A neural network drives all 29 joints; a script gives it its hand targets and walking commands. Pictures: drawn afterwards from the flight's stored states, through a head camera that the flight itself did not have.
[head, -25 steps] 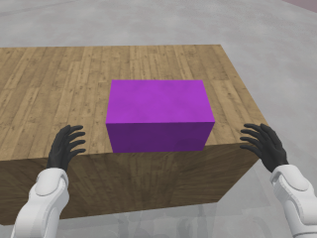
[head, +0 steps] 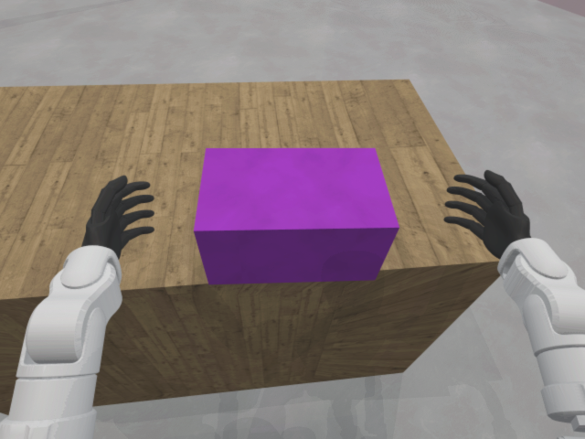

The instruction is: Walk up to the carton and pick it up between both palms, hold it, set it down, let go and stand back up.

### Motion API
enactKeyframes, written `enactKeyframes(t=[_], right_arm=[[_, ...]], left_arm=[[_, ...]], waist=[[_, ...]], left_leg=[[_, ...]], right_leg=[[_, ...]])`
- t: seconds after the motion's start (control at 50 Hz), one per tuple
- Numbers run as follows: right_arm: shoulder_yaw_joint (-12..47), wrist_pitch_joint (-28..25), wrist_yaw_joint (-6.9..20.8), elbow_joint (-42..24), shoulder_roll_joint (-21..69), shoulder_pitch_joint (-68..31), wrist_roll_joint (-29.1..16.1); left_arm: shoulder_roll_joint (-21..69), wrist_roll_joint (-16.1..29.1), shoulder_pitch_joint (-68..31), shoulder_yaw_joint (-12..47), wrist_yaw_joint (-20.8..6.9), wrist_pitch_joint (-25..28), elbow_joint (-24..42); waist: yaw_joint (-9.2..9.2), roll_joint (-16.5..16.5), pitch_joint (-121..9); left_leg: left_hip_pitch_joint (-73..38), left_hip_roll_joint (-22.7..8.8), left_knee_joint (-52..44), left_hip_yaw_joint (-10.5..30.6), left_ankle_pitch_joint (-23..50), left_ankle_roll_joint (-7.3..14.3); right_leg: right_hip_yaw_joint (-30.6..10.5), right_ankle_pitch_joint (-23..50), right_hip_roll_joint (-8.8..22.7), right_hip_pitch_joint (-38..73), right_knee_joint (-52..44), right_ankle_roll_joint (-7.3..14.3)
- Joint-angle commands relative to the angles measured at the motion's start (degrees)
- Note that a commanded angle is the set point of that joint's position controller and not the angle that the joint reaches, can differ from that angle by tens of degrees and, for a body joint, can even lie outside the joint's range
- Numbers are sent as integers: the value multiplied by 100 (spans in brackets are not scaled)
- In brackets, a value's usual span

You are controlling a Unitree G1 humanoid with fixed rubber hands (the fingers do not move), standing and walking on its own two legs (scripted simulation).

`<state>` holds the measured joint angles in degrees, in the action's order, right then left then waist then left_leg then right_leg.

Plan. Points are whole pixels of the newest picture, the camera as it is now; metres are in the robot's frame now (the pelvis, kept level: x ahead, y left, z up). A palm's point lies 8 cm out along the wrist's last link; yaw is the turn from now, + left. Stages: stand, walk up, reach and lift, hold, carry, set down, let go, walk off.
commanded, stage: reach and lift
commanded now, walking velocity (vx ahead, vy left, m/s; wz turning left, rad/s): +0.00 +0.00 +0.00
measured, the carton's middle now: (292, 215) +0.44 +0.00 +0.01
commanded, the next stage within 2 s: none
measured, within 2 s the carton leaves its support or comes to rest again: neither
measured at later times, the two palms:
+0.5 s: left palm (101, 194) +0.37 +0.25 +0.14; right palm (491, 176) +0.40 -0.25 +0.15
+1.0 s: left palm (118, 217) +0.39 +0.25 +0.08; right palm (468, 196) +0.41 -0.25 +0.10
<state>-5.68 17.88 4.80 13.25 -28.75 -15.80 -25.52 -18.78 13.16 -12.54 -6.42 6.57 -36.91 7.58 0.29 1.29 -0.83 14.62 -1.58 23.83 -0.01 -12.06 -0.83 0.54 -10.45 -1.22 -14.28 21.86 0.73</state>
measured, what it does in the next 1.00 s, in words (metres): stands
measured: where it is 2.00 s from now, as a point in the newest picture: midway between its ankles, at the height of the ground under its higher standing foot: outside the picture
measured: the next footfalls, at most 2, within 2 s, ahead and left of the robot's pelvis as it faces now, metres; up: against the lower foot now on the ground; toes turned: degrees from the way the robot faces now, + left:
none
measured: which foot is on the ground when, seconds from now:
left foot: down 0.00-1.00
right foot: down 0.00-1.00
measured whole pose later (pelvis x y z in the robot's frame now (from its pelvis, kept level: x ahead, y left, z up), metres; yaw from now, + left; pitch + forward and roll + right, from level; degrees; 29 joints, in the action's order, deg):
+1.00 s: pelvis +0.01 +0.00 +0.00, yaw +0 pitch +6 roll -1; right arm 1.3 2.0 6.7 57.9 -27.0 -41.3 -25.5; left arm -16.8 13.9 -36.4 -6.0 5.4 -7.4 -46.1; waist 2.4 1.1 -3.6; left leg 17.9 -1.6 23.8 0.0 -12.1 -0.9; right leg 0.5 -10.5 -1.2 -17.5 21.9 0.7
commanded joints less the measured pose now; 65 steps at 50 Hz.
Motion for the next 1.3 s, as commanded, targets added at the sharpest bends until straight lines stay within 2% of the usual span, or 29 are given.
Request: enactKeyframes(t=[0.0, 0.04, 0.1, 0.16, 0.2, 0.26, 0.3, 0.36, 0.42, 0.46, 0.5, 0.58, 0.6, 0.62, 0.7, 0.76, 0.82, 0.84, 0.86, 0.92, 0.96, 0.98, 1.02, 1.04, 1.1, 1.18, 1.2, 1.22, 1.28], right_arm=[[-377, -197, 41, -488, -1736, -2801, -242], [-254, -172, 31, -274, -1689, -2799, -267], [-185, -141, 50, -103, -1660, -3311, -276], [-104, -132, 73, 71, -1655, -3684, -295], [-235, -141, 80, 344, -1713, -3875, -188], [-238, -136, 121, 641, -1846, -4396, -191], [-62, -94, 148, 1099, -1744, -4209, -225], [-48, -108, 147, 1201, -1782, -4865, -142], [33, -184, 170, 1297, -1785, -4905, -161], [82, -157, 184, 1837, -1788, -5159, -93], [162, -196, 209, 1884, -1717, -5484, -75], [196, -409, 183, 2141, -1669, -5374, 36], [275, -438, 198, 2474, -1505, -5345, 54], [285, -501, 213, 2461, -1552, -5302, -14], [367, -817, 208, 2624, -1254, -5434, 130], [377, -1127, 208, 2896, -1069, -5359, 263], [655, -1424, 215, 3141, -946, -5345, 114], [669, -1555, 228, 3254, -914, -5341, 141], [727, -1630, 224, 3605, -875, -5272, 146], [987, -1961, 204, 3720, -760, -5313, -64], [933, -2202, 190, 4013, -827, -5329, -34], [1045, -2290, 169, 4020, -776, -5376, -59], [1177, -2542, 105, 3933, -679, -5326, -88], [1162, -2632, 90, 4252, -703, -5159, -103], [1186, -2892, 45, 4203, -748, -5287, -159], [1346, -3097, -10, 4349, -700, -5104, -190], [1295, -3168, -36, 4395, -709, -4938, -196], [1411, -3204, -45, 4237, -652, -4981, -254], [1378, -3287, -62, 4352, -693, -4919, -212]], left_arm=[[-1124, -49, -2723, -1033, -42, 149, 538], [-1068, -101, -2736, -1014, -52, 112, 318], [-1195, -44, -3153, -1064, -70, 168, 34], [-1256, -18, -3578, -983, -21, 160, -157], [-1228, 33, -3813, -920, -11, 181, -288], [-1367, 126, -4344, -814, 22, 193, -479], [-1289, 53, -4138, -761, -9, 187, -922], [-1401, 150, -4788, -649, 11, 254, -1167], [-1327, 123, -4734, -549, 31, 313, -1128], [-1375, 114, -5069, -513, 4, 367, -1677], [-1405, 172, -5415, -379, 20, 455, -1887], [-1212, 39, -5249, -288, 6, 766, -2204], [-1142, 14, -5226, -274, -31, 857, -2639], [-1072, -6, -5215, -174, -43, 956, -2532], [-969, -8, -5369, -49, -96, 1532, -3209], [-906, 23, -5454, 140, -102, 2129, -3438], [-852, 58, -5325, 166, -169, 2617, -3951], [-766, 58, -5409, 332, -186, 2817, -4094], [-800, 21, -5409, 291, -182, 2965, -4296], [-699, 84, -5317, 439, -195, 3402, -4591], [-700, 104, -5383, 562, -199, 3681, -4815], [-655, 106, -5271, 529, -206, 3792, -5036], [-635, 122, -5227, 548, -219, 4044, -5159], [-580, 108, -5076, 579, -244, 4149, -5330], [-514, 189, -5153, 705, -261, 4396, -5220], [-442, 67, -4768, 576, -293, 4520, -5366], [-431, 29, -4699, 579, -301, 4551, -5132], [-351, -2, -4556, 554, -300, 4569, -5026], [-309, -78, -4512, 518, -321, 4585, -5070]], waist=[[309, -292, -2421], [310, -309, -2261], [416, -206, -2383], [463, -318, -2506], [365, -292, -2580], [375, -330, -2749], [380, -391, -2553], [380, -308, -2742], [363, -309, -3044], [359, -336, -2785], [409, -330, -2879], [362, -233, -3150], [373, -210, -2892], [336, -349, -3026], [479, -257, -2943], [423, -329, -3065], [588, -231, -3085], [480, -273, -3162], [532, -357, -3086], [576, -338, -3157], [489, -486, -3408], [568, -305, -3380], [615, -352, -3579], [529, -418, -3550], [519, -478, -3968], [594, -275, -4067], [492, -457, -4247], [616, -328, -4308], [559, -342, -4350]], left_leg=[[-674, 271, -462, -75, 1546, -75], [-579, 290, -430, -103, 1661, -91], [-356, 287, -509, -97, 1379, -40], [-298, 292, -467, -126, 1393, -62], [-257, 272, -448, -115, 1371, -79], [-229, 243, -421, -95, 1405, -119], [-255, 249, -419, -120, 1432, -123], [-114, 246, -384, -99, 1448, -136], [-308, 241, -300, -93, 1818, -170], [-216, 219, -344, -80, 1660, -186], [-142, 219, -304, -99, 1556, -175], [-207, 206, -224, -59, 1956, -203], [-135, 215, -210, -70, 1882, -186], [-265, 219, -169, -91, 2026, -224], [-20, 226, -153, -89, 1667, -173], [-35, 224, -79, -57, 1635, -179], [81, 206, 3, -109, 1766, -191], [119, 207, 16, -108, 1638, -187], [130, 190, 41, -123, 1686, -210], [48, 177, 185, -126, 1858, -227], [87, 157, 303, -122, 1940, -283], [130, 152, 290, -145, 1917, -261], [287, 185, 400, -181, 2214, -293], [208, 167, 471, -173, 2410, -344], [14, 145, 658, -211, 2886, -420], [-7, 121, 681, -216, 3168, -388], [-169, 115, 746, -216, 3457, -457], [-220, 119, 741, -242, 3548, -436], [-196, 128, 736, -207, 3635, -453]], right_leg=[[-171, 1552, -153, 1131, -155, -62], [-176, 1796, -150, 1185, -118, -78], [-199, 1576, -128, 1278, -110, -90], [-161, 1562, -124, 1182, -67, -93], [-136, 1622, -144, 1204, -24, -108], [-71, 1635, -166, 1167, 15, -71], [-67, 1674, -152, 1104, -52, -61], [-42, 1726, -167, 1134, -8, -73], [13, 2180, -195, 1269, 39, -91], [46, 1892, -190, 1025, -30, -81], [67, 1715, -187, 919, -10, -75], [103, 2197, -223, 1054, 15, -76], [116, 2070, -213, 959, 15, -92], [153, 2142, -217, 920, 14, -74], [123, 1635, -189, 658, -24, -56], [116, 1495, -164, 471, -21, -45], [108, 1608, -183, 435, 24, -50], [136, 1484, -161, 307, -1, -79], [118, 1476, -160, 245, 28, -57], [122, 1493, -197, 39, 35, -85], [168, 1511, -203, -166, 106, -65], [170, 1502, -222, -138, 113, -90], [123, 1844, -212, 0, 210, -104], [151, 1971, -225, -139, 252, -103], [188, 2173, -281, -316, 285, -122], [169, 2512, -311, -198, 324, -163], [194, 2741, -308, -168, 349, -158], [159, 2844, -328, -108, 321, -165], [169, 2892, -339, -115, 331, -161]])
